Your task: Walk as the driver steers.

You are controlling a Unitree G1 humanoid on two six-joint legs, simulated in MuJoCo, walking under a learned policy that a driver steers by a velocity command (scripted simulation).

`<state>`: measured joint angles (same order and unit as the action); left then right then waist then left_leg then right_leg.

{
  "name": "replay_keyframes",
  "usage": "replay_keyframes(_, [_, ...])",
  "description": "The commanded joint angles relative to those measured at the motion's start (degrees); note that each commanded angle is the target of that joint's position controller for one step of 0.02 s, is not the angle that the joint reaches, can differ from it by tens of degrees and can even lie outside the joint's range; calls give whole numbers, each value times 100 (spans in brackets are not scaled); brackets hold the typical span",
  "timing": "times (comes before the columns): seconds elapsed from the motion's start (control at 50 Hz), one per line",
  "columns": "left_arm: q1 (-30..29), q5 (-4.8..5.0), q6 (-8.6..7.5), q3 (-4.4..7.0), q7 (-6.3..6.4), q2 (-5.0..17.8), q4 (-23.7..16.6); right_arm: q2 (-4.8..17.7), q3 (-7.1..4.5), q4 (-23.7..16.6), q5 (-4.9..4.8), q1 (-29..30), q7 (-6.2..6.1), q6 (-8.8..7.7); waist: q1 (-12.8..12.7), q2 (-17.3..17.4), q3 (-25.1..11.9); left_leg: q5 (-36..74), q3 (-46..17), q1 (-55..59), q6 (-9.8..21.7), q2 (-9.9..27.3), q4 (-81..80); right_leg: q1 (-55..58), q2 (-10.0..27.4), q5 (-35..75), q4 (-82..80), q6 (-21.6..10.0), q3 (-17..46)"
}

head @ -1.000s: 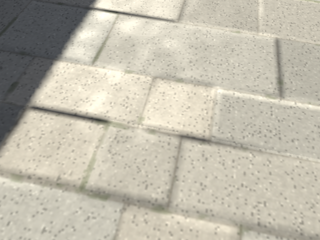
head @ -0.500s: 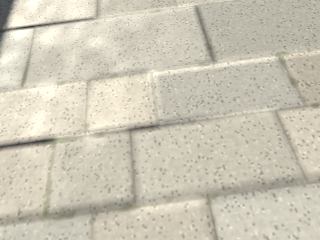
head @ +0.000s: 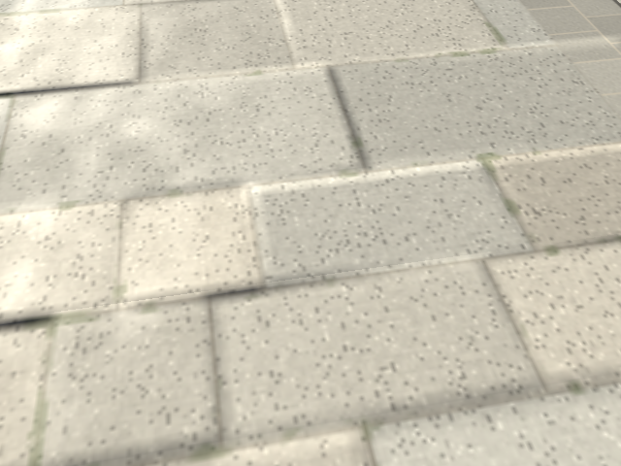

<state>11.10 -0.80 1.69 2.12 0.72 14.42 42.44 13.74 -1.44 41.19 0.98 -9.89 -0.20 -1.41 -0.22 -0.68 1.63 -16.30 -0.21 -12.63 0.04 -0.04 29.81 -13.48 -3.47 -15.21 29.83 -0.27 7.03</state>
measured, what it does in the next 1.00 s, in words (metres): walks ahead: right foot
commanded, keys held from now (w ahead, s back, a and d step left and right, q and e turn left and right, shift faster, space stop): no key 0.46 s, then w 0.40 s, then w+q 0.14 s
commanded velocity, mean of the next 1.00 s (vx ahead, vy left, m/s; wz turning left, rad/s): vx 0.16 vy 0.00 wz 0.01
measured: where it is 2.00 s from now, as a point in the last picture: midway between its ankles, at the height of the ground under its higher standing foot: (281, 380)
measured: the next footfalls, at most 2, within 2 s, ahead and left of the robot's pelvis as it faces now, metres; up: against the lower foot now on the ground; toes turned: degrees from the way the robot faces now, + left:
right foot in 0.78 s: +0.12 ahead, -0.14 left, +0.00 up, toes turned -1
left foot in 1.28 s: +0.47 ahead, +0.10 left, +0.00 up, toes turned +12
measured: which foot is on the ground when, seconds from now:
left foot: down 0.00-0.78, up 0.80-1.00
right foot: down 0.00-0.52, up 0.54-0.76, down 0.78-1.00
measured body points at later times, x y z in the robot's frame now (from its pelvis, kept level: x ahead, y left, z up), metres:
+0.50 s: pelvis +0.01 +0.02 +0.00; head +0.01 +0.02 +0.45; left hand +0.10 +0.28 -0.13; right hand +0.12 -0.24 -0.12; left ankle +0.00 +0.12 -0.74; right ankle +0.01 -0.12 -0.74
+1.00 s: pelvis +0.14 -0.05 +0.01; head +0.15 -0.07 +0.46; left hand +0.13 +0.22 -0.12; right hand +0.27 -0.31 -0.11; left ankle +0.19 +0.12 -0.66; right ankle +0.08 -0.13 -0.74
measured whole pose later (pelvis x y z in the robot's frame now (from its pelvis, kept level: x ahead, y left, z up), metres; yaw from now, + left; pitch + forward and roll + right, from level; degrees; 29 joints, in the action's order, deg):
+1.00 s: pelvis +0.14 -0.05 +0.01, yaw +2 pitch +0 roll +0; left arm 20.5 -0.5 -5.9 1.8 -0.7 12.8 57.0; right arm 17.9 -2.9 46.1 -1.9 -14.3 0.8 -3.8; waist -2.3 3.2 -0.1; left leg -9.4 -3.7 -34.8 2.1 3.9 59.7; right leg -1.8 -2.2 -13.9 15.3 -2.9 -3.5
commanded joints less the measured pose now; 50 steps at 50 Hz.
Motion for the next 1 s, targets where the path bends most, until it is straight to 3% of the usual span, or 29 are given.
replay_keyframes(0.02, [-170, 12, -106, 173, 25, 569, -291, 715, -163, -392, -12, 85, -46, -58, 72, 142, -273, 620, -462, 118, 205, 464, -535, -15, 384, 833, -379, -107, 358])
replay_keyframes(0.14, [-34, 21, -119, 188, 77, 572, -36, 654, -118, -346, -23, 51, -27, -50, 58, -7, -266, 748, -394, 122, 212, 381, -505, 116, 421, 1049, -387, -53, 386])
replay_keyframes(0.46, [40, 46, -79, 198, 195, 567, 756, 646, -62, 154, -43, -214, -34, -86, 18, 98, -122, 738, -382, 46, 235, 309, -750, 408, 433, 1226, -469, 43, 332])
replay_keyframes(0.5, [141, 78, -69, 188, 204, 500, 927, 724, -83, 284, -64, -344, -64, -56, 37, 275, -130, -785, -490, 57, 344, 287, -997, 274, 194, 22, -315, 17, 46])
replay_keyframes(0.52, [112, 116, -93, 204, 203, 519, 946, 917, -144, 315, -105, -416, -93, -28, 97, 534, 49, -1832, -841, 63, 552, 455, -1230, -149, -3, -818, 51, -2, -225])
replay_keyframes(0.56, [-295, 163, -277, 188, 150, 493, 726, 1233, -233, 424, -184, -738, -155, -26, 240, 1039, 544, -3195, -2403, 149, 1223, 1593, -2098, -1208, 124, -1093, 977, -23, -591])
replay_keyframes(0.6, [-618, 230, -467, 214, 56, 573, 596, 1307, -282, 495, -130, -930, -200, -122, 349, 930, 805, -2647, -3010, 335, 1556, 2090, -2383, -1963, 570, -1309, 1851, -87, -361])
replay_keyframes(0.62, [-559, 247, -527, 224, 7, 586, 618, 1254, -283, 478, -138, -899, -194, -156, 305, 814, 700, -2280, -2891, 646, 1527, 2074, -2355, -2200, 704, -1403, 1974, -125, -335])
replay_keyframes(0.66, [-516, 255, -627, 197, -88, 511, 693, 1214, -291, 405, -229, -713, -164, -162, 235, 653, 504, -1461, -2136, 772, 1261, 1701, -2294, -1849, 746, -1151, 1317, -169, -515])
replay_keyframes(0.72, [-165, 202, -705, 173, -178, 394, 937, 1320, -334, 412, -306, -585, -115, -97, -7, 661, 159, -656, -1098, 56, 1067, 1128, -1970, -164, 374, 106, 92, -48, -1041])
replay_keyframes(0.76, [574, 226, -668, 254, -166, 524, 1262, 1131, -276, 449, -273, -645, -78, -67, -319, 572, -50, -777, -840, -639, 910, 917, -1382, 1080, 121, 482, -269, 5, -1209])
replay_keyframes(0.78, [1027, 273, -656, 316, -120, 686, 1371, 873, -183, 435, -225, -605, -52, -94, -551, 427, -159, -694, -601, -1076, 699, 729, -704, 1715, 356, 242, -464, -116, -839])
replay_keyframes(0.8, [1666, 243, -659, 409, -44, 1149, 1432, 383, -24, 275, -96, -449, 2, -145, -771, -787, -381, -878, 44, -1823, 263, 206, 1407, 2285, 1627, -674, -1239, -571, 988])
replay_keyframes(0.82, [1889, 145, -722, 488, -131, 1694, 1440, 436, -61, -31, -242, -400, -47, -264, -701, -1629, -364, -1720, -129, -3031, 178, -339, 2843, 2432, 2609, -2024, -2067, -1505, 3403])
replay_keyframes(0.84, [1398, 123, -809, 360, -173, 1295, 1326, 896, -167, 7, -386, -399, -63, -351, -517, -822, 71, -1450, -625, -3487, 298, 116, 3603, 2090, 2654, -2558, -2147, -1614, 3319])
replay_keyframes(0.86, [1018, 141, -861, 254, -187, 952, 1201, 1028, -206, 38, -423, -404, -23, -405, -352, -676, 372, -793, -651, -3665, 415, 347, 3689, 1900, 2374, -2260, -2159, -1376, 2645])
replay_keyframes(0.92, [596, 73, -830, 120, -172, 621, 1094, 900, -239, 204, -282, -404, 71, -383, -145, -513, 379, 381, -592, -3259, 359, 690, 3266, 1513, 1743, -109, -2232, -832, 892])
replay_keyframes(1.0, [900, -12, -823, 119, -78, 712, 1210, 632, -197, 92, -278, -173, 124, -260, -226, -335, 363, 1189, -571, -3239, 84, 484, 2723, 1286, 1527, 1544, -2319, -862, -256])
Over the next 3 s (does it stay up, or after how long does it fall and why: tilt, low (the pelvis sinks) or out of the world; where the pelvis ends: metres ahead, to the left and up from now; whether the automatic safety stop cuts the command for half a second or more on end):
stays up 1.18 0.30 0.00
